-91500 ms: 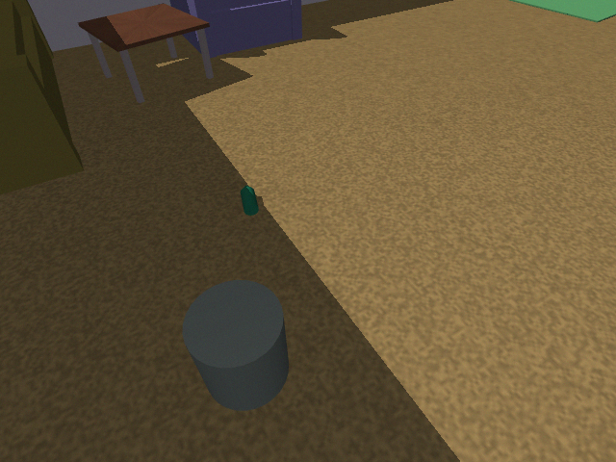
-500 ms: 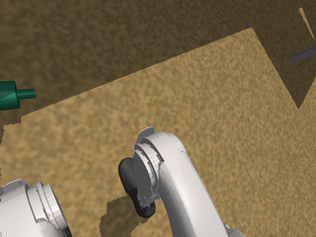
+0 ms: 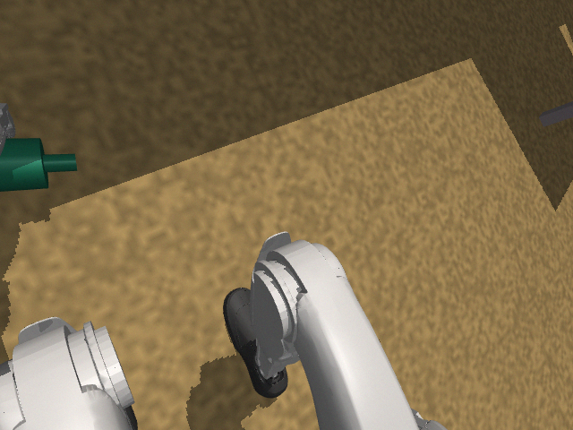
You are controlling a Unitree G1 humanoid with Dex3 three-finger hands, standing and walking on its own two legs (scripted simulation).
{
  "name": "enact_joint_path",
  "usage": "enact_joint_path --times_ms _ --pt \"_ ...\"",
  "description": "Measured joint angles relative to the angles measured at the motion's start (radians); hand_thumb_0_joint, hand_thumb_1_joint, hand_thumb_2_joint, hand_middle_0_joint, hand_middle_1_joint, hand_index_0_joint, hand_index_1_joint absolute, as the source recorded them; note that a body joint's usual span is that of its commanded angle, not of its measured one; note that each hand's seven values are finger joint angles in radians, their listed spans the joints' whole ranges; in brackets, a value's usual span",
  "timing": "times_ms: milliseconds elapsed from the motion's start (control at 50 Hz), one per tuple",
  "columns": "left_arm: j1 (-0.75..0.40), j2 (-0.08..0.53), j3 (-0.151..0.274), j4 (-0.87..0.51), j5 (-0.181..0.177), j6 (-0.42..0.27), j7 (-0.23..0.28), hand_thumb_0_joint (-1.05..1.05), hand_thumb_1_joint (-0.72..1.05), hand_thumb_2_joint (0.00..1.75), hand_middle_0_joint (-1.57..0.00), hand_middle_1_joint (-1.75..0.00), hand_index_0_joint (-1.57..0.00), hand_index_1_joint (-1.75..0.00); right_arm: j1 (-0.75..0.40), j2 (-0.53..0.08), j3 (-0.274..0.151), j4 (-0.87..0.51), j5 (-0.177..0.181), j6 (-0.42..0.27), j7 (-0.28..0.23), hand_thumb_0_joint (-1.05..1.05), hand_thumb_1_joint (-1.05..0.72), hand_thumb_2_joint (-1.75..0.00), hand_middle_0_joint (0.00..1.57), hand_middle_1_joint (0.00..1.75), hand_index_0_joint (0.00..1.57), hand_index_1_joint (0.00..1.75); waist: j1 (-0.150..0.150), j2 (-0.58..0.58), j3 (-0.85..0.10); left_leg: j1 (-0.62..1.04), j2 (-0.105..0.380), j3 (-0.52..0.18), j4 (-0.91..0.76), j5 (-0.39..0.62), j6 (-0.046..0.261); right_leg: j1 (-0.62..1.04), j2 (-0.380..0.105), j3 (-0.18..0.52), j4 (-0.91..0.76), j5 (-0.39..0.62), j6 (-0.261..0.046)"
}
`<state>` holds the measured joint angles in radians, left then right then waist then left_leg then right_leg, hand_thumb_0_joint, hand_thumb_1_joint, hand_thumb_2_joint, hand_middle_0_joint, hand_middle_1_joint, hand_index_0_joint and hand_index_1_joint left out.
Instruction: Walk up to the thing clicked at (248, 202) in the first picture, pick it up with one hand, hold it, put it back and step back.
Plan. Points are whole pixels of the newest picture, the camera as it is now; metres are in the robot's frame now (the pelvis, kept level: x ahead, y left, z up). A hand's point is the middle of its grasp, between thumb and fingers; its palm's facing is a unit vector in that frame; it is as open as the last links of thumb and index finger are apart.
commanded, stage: settle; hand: left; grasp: from above
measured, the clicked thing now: out of the picture +0.51 +0.21 -0.28
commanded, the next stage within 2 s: lift in 0.50 s
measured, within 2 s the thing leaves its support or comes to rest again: neither
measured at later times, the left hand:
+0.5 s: hand out of the picture +0.48 +0.24 -0.14, palm faces -0.48 -0.01 -0.88, open 10.4 cm
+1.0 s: hand out of the picture +0.46 +0.26 -0.07, palm faces -0.51 -0.04 -0.86, open 10.4 cm
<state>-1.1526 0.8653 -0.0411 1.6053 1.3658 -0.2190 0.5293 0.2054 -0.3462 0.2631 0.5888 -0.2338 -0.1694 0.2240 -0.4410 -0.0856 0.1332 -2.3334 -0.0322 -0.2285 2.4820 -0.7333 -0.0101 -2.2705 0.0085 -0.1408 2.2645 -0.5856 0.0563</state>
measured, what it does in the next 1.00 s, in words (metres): rises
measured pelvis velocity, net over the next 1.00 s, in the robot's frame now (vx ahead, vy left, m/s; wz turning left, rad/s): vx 0.00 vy -0.01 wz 0.14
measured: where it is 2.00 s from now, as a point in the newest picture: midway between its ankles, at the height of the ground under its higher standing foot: (198, 407)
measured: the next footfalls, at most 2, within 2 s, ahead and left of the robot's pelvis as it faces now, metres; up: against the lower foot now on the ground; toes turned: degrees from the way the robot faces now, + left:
none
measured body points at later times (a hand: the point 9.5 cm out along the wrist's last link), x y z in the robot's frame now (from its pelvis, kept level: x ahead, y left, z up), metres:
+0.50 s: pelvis +0.00 -0.01 +0.02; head +0.23 +0.08 +0.39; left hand +0.50 +0.24 -0.09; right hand +0.06 -0.28 -0.07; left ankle +0.06 +0.12 -0.29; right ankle +0.13 -0.13 -0.29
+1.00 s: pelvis +0.00 -0.01 +0.06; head +0.22 +0.07 +0.45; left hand +0.48 +0.26 -0.02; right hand +0.07 -0.27 -0.05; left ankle +0.06 +0.12 -0.29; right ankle +0.13 -0.13 -0.29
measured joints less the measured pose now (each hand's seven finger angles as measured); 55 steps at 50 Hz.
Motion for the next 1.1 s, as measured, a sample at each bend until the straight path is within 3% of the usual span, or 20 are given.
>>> enact_joint_path --times_ms 80,240,420,500,720,920,1100 --pt "0.041 -0.028 0.018 -0.078 -0.005 0.018 -0.031 0.0 -0.1 0.85 -0.48 -0.93 -0.48 -0.89 0.016 0.006 -0.031 0.007 0.013 0.009 0.007 0.0 -0.93 -0.9 0.2 0.3 0.2 0.3 0.018 0.026 -0.037 -0.005 -0.001 0.006 -0.007 -0.007 -0.001 -0.007 -0.004 0.004 -0.001 -0.009 -0.007" --pt "0.073 -0.122 -0.028 -0.163 -0.058 0.065 -0.115 0.0 -0.1 0.82 -0.5 -0.9 -0.5 -0.87 0.022 0.018 -0.093 0.039 0.048 0.054 0.018 0.0 -0.93 -0.9 0.2 0.3 0.2 0.3 0.073 0.083 -0.13 -0.002 -0.005 0.037 -0.035 -0.007 0.0 -0.015 -0.015 0.029 -0.002 -0.025 -0.011" --pt "0.062 -0.197 -0.078 -0.204 -0.113 0.057 -0.246 0.0 -0.11 0.82 -0.53 -0.89 -0.52 -0.86 -0.012 0.024 -0.135 0.048 0.084 0.129 -0.033 0.0 -0.93 -0.9 0.2 0.3 0.2 0.3 0.119 0.106 -0.165 0.031 -0.008 0.072 -0.087 0.025 -0.002 0.005 -0.023 0.06 -0.024 -0.009 -0.011" --pt "0.051 -0.201 -0.078 -0.203 -0.113 0.03 -0.28 0.0 -0.12 0.82 -0.54 -0.89 -0.53 -0.85 -0.02 0.024 -0.141 0.041 0.091 0.154 -0.071 0.0 -0.93 -0.9 0.2 0.3 0.2 0.3 0.121 0.103 -0.164 0.041 -0.011 0.076 -0.104 0.043 -0.006 0.013 -0.026 0.063 -0.034 0.004 -0.018" --pt "0.046 -0.186 -0.067 -0.255 -0.095 -0.001 -0.301 0.0 -0.11 0.81 -0.52 -0.9 -0.52 -0.87 0.006 0.026 -0.158 0.051 0.098 0.19 -0.128 0.0 -0.92 -0.9 0.2 0.3 0.2 0.3 0.129 0.105 -0.169 0.036 -0.015 0.085 -0.123 0.065 -0.01 0.005 -0.03 0.071 -0.043 0.019 -0.022" --pt "0.147 -0.246 -0.086 -0.394 -0.195 0.056 -0.397 0.0 -0.09 0.79 -0.53 -0.88 -0.53 -0.85 0.029 0.057 -0.197 0.067 0.148 0.244 -0.149 0.0 -0.92 -0.9 0.2 0.3 0.2 0.3 0.186 0.143 -0.233 0.094 -0.009 0.12 -0.202 0.053 0.005 0.055 -0.034 0.099 -0.104 -0.001 -0.013" --pt "0.251 -0.274 -0.091 -0.562 -0.253 0.02 -0.497 0.0 -0.09 0.77 -0.54 -0.86 -0.55 -0.82 0.018 0.056 -0.233 0.034 0.185 0.266 -0.174 0.0 -0.92 -0.9 0.2 0.3 0.2 0.3 0.242 0.144 -0.276 0.195 -0.006 0.142 -0.303 0.057 0.015 0.152 -0.039 0.115 -0.193 -0.005 -0.013"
